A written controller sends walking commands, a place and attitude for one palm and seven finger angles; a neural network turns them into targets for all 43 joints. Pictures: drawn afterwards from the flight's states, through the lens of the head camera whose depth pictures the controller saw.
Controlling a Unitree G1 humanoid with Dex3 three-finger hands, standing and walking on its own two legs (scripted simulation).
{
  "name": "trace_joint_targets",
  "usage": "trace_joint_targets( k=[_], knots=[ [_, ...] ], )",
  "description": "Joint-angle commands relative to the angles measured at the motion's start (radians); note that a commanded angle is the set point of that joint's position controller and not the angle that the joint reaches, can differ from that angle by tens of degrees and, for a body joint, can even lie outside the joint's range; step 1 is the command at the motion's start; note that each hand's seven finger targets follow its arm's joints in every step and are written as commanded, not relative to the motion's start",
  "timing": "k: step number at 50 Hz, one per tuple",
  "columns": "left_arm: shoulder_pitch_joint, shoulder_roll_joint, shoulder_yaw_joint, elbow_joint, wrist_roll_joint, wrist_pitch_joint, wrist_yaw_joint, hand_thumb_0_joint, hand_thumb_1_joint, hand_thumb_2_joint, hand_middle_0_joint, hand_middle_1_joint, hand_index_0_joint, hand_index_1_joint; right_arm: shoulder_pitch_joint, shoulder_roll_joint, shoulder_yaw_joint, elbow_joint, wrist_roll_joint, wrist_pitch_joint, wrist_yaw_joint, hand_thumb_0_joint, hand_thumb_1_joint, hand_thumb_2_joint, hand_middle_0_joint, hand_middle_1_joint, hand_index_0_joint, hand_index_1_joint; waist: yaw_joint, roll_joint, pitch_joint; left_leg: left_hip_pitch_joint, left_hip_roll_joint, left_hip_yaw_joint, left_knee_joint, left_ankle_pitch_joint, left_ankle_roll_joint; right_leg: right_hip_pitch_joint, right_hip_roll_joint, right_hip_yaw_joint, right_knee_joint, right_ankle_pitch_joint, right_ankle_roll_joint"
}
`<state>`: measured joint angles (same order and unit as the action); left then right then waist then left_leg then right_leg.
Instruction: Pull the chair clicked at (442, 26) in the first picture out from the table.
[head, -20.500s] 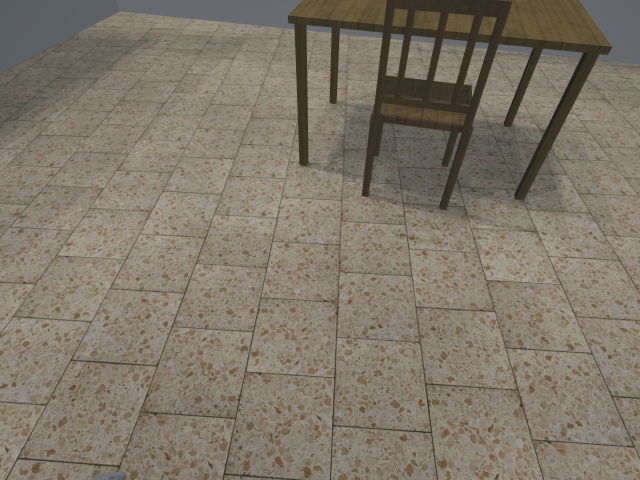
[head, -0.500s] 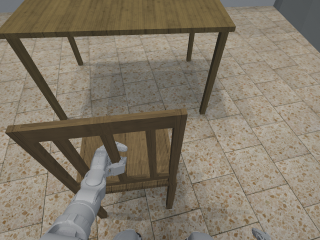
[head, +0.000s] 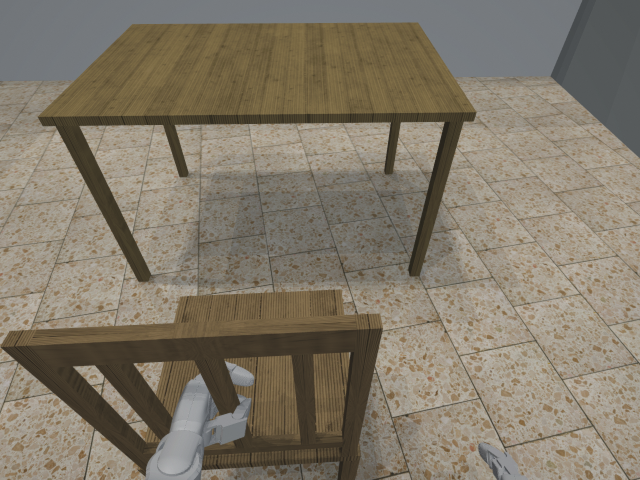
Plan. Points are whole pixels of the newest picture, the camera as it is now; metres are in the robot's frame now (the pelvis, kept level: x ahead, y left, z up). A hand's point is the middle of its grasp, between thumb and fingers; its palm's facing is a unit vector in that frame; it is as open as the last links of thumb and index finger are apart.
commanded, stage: stop walking, hand still on the chair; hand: left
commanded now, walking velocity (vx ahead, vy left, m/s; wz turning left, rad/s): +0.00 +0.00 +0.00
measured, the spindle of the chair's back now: (229, 406) +0.25 +0.15 -0.09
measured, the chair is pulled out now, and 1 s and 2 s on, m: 0.62 0.62 0.61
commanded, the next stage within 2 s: open the thumb and straighten the fingers in 0.54 s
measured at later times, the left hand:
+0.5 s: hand (239, 414) +0.23 +0.12 -0.06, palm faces +0.02 -0.99 -0.16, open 5.8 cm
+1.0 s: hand (227, 402) +0.24 +0.14 -0.06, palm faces +0.02 -0.99 -0.16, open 11.3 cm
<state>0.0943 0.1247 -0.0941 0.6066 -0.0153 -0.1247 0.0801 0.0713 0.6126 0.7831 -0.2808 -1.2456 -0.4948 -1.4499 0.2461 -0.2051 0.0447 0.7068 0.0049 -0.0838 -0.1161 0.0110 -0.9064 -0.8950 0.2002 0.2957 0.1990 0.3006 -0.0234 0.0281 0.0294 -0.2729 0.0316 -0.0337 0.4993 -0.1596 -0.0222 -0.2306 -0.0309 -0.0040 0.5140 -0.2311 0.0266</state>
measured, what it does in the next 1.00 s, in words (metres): shifts its weight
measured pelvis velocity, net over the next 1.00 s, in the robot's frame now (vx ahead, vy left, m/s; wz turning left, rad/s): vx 0.05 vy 0.00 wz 0.02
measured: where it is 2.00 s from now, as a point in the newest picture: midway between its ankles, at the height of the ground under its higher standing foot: outside the picture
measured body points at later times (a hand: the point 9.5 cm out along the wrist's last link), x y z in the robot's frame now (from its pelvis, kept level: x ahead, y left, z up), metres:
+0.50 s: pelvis +0.04 -0.01 +0.01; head +0.04 -0.02 +0.46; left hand +0.22 +0.18 -0.05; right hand +0.20 -0.23 -0.09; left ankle +0.08 +0.14 -0.73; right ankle +0.05 -0.14 -0.73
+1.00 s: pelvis +0.05 +0.00 -0.03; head +0.07 -0.02 +0.42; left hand +0.24 +0.20 -0.05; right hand +0.22 -0.24 -0.10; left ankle +0.08 +0.14 -0.73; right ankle +0.05 -0.14 -0.73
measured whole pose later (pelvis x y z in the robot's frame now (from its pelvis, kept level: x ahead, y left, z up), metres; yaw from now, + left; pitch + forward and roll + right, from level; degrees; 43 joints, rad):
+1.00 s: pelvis +0.05 +0.00 -0.03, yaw +1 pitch +6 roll +0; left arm 0.39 0.18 -0.06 0.10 -0.07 0.07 0.03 0.02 -0.19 0.38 -0.42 -1.29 -0.45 -1.32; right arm 0.24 -0.24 0.01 0.56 0.04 -0.19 -0.08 0.01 -0.91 -0.90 0.20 0.30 0.20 0.30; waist -0.03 0.05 -0.09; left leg -0.54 0.02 -0.06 0.78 -0.35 -0.04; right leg -0.48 -0.04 -0.02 0.78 -0.41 0.03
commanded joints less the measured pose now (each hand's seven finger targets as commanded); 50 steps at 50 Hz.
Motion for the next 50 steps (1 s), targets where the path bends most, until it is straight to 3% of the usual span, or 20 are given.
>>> trace_joint_targets(
  k=[1,3,6,11,17,21,30,32,33,34,35,37,40,41,43,44,47,50],
  knots=[
    [-0.167,0.11,0.044,-0.242,0.015,-0.061,0.02,0.0,0.9,0.9,-0.5,-1.45,-0.5,-1.45,-0.089,-0.104,-0.03,-0.141,-0.002,-0.056,0.001,0.0,-0.9,-0.9,0.2,0.3,0.2,0.3,0.011,0.034,-0.094,0.043,0.063,-0.073,-0.17,-0.229,0.058,-0.026,-0.044,0.039,-0.162,-0.168,-0.029],
    [-0.152,0.109,0.04,-0.257,0.017,-0.056,0.024,0.0,0.9,0.9,-0.5,-1.45,-0.5,-1.45,-0.088,-0.105,-0.031,-0.148,0.001,-0.054,0.001,0.0,-0.9,-0.9,0.2,0.3,0.2,0.3,0.01,0.0,-0.103,0.06,0.059,-0.062,-0.152,-0.205,0.054,-0.031,-0.052,0.049,-0.177,-0.157,-0.032],
    [-0.123,0.106,0.034,-0.283,0.015,-0.051,0.026,0.0,0.9,0.9,-0.5,-1.45,-0.5,-1.45,-0.089,-0.107,-0.032,-0.148,0.0,-0.055,-0.002,0.0,-0.9,-0.9,0.2,0.3,0.2,0.3,0.006,0.011,-0.112,0.092,0.061,-0.054,-0.144,-0.115,0.048,-0.029,-0.053,0.037,-0.172,-0.084,-0.034],
    [-0.05,0.101,0.028,-0.3,0.011,-0.04,0.023,0.0,0.9,0.9,-0.5,-1.45,-0.5,-1.45,-0.095,-0.112,-0.033,-0.147,-0.001,-0.049,-0.005,0.0,-0.9,-0.9,0.2,0.3,0.2,0.3,0.006,-0.023,-0.139,0.139,0.067,-0.048,-0.121,0.067,0.045,-0.002,-0.06,0.028,-0.159,0.06,-0.033],
    [0.007,0.094,0.019,-0.314,0.009,-0.033,0.023,0.0,0.9,0.9,-0.5,-1.45,-0.5,-1.45,-0.11,-0.112,-0.032,-0.152,0.0,-0.031,-0.005,0.0,-0.9,-0.9,0.2,0.3,0.2,0.3,0.007,-0.023,-0.145,0.154,0.068,-0.042,-0.104,0.153,0.044,0.015,-0.07,0.022,-0.157,0.134,-0.035],
    [0.027,0.092,0.016,-0.312,0.005,-0.027,0.02,0.0,0.9,0.9,-0.5,-1.45,-0.5,-1.45,-0.117,-0.111,-0.034,-0.158,0.003,-0.015,-0.009,0.0,-0.9,-0.9,0.2,0.3,0.2,0.3,0.006,-0.056,-0.135,0.162,0.067,-0.039,-0.099,0.144,0.044,0.005,-0.073,0.018,-0.167,0.135,-0.033],
    [0.04,0.101,0.011,-0.336,0.002,-0.023,0.022,0.0,0.9,0.9,-0.5,-1.45,-0.5,-1.45,-0.121,-0.108,-0.03,-0.171,0.008,0.008,-0.014,0.0,-0.9,-0.9,0.2,0.3,0.2,0.3,0.005,-0.012,-0.103,0.146,0.064,-0.042,-0.118,0.079,0.045,-0.011,-0.074,0.011,-0.195,0.07,-0.034],
    [0.059,0.126,0.046,-0.366,0.002,-0.025,0.028,0.0,0.9,0.9,-0.5,-1.45,-0.5,-1.45,-0.123,-0.11,-0.032,-0.183,0.006,0.011,-0.013,0.0,-0.9,-0.9,0.2,0.3,0.2,0.3,0.011,-0.026,-0.116,0.145,0.064,-0.046,-0.121,0.077,0.044,0.005,-0.072,0.01,-0.189,0.063,-0.033],
    [0.132,0.025,-0.022,-0.305,-0.038,0.023,-0.005,0.0,0.779,0.842,-0.5,-1.45,-0.5,-1.45,-0.117,-0.139,-0.061,-0.199,0.046,-0.014,0.029,0.0,-0.9,-0.9,0.2,0.3,0.2,0.3,-0.034,-0.121,-0.1,0.041,0.024,0.014,-0.078,-0.064,0.033,-0.049,-0.033,-0.068,-0.098,-0.01,-0.025],
    [0.074,0.068,0.014,-0.399,-0.048,0.022,-0.02,0.0,0.658,0.783,-0.5,-1.45,-0.5,-1.45,-0.133,-0.142,-0.062,-0.223,0.049,-0.03,0.047,0.0,-0.9,-0.9,0.2,0.3,0.2,0.3,-0.014,-0.104,-0.107,-0.023,0.013,0.016,-0.053,-0.119,0.035,-0.067,-0.028,-0.07,-0.071,-0.037,-0.027],
    [0.105,0.09,0.017,-0.407,-0.051,0.029,-0.028,0.0,0.538,0.725,-0.5,-1.45,-0.5,-1.45,-0.136,-0.136,-0.063,-0.228,0.055,-0.042,0.053,0.0,-0.9,-0.9,0.2,0.3,0.2,0.3,-0.022,-0.064,-0.077,-0.054,0.009,0.016,-0.039,-0.169,0.038,-0.09,-0.029,-0.063,-0.065,-0.075,-0.032],
    [0.096,0.141,0.069,-0.522,-0.054,0.021,-0.036,0.0,0.296,0.608,-0.5,-1.45,-0.5,-1.45,-0.148,-0.135,-0.067,-0.261,0.05,-0.077,0.057,0.0,-0.9,-0.9,0.2,0.3,0.2,0.3,-0.004,0.002,-0.145,-0.083,-0.007,0.019,0.009,-0.207,0.04,-0.123,-0.024,-0.053,-0.016,-0.125,-0.034],
    [0.14,0.114,0.043,-0.574,-0.054,0.049,-0.049,0.0,-0.067,0.433,-0.5,-1.45,-0.5,-1.45,-0.135,-0.13,-0.062,-0.283,0.048,-0.117,0.056,0.0,-0.9,-0.9,0.2,0.3,0.2,0.3,-0.016,0.01,-0.141,-0.132,-0.006,0.01,0.06,-0.213,0.04,-0.184,-0.014,-0.063,0.037,-0.135,-0.034],
    [0.184,0.109,0.051,-0.585,-0.057,0.061,-0.05,0.0,-0.188,0.375,-0.5,-1.45,-0.5,-1.45,-0.133,-0.133,-0.065,-0.295,0.045,-0.13,0.053,0.0,-0.9,-0.9,0.2,0.3,0.2,0.3,-0.006,-0.023,-0.157,-0.148,-0.007,0.009,0.079,-0.211,0.041,-0.198,-0.012,-0.066,0.055,-0.141,-0.03],
    [0.217,0.101,0.041,-0.651,-0.055,0.087,-0.052,0.0,-0.429,0.258,-0.475,-1.378,-0.475,-1.378,-0.13,-0.135,-0.066,-0.313,0.043,-0.149,0.049,0.0,-0.9,-0.9,0.2,0.3,0.2,0.3,-0.001,0.005,-0.198,-0.161,-0.011,0.012,0.113,-0.184,0.041,-0.216,-0.012,-0.069,0.091,-0.125,-0.029],
    [0.162,0.17,0.106,-0.674,-0.055,0.099,-0.045,0.0,-0.55,0.2,-0.45,-1.305,-0.45,-1.305,-0.119,-0.144,-0.069,-0.308,0.04,-0.154,0.041,0.0,-0.9,-0.9,0.2,0.3,0.2,0.3,-0.005,0.01,-0.217,-0.165,-0.012,0.009,0.132,-0.164,0.042,-0.224,-0.012,-0.066,0.103,-0.109,-0.029],
    [0.257,0.113,0.073,-0.693,-0.063,0.144,-0.052,0.0,-0.55,0.2,-0.375,-1.087,-0.375,-1.087,-0.111,-0.136,-0.07,-0.316,0.037,-0.171,0.03,0.0,-0.9,-0.9,0.2,0.3,0.2,0.3,-0.004,-0.024,-0.22,-0.179,-0.013,0.012,0.17,-0.123,0.044,-0.252,-0.009,-0.078,0.137,-0.071,-0.025],
    [0.265,0.093,0.047,-0.735,-0.067,0.177,-0.061,0.0,-0.55,0.2,-0.3,-0.87,-0.3,-0.87,-0.094,-0.139,-0.072,-0.323,0.035,-0.187,0.021,0.0,-0.9,-0.9,0.2,0.3,0.2,0.3,-0.019,-0.052,-0.241,-0.194,-0.015,0.006,0.209,-0.086,0.047,-0.268,-0.006,-0.082,0.166,-0.026,-0.022]
  ],
)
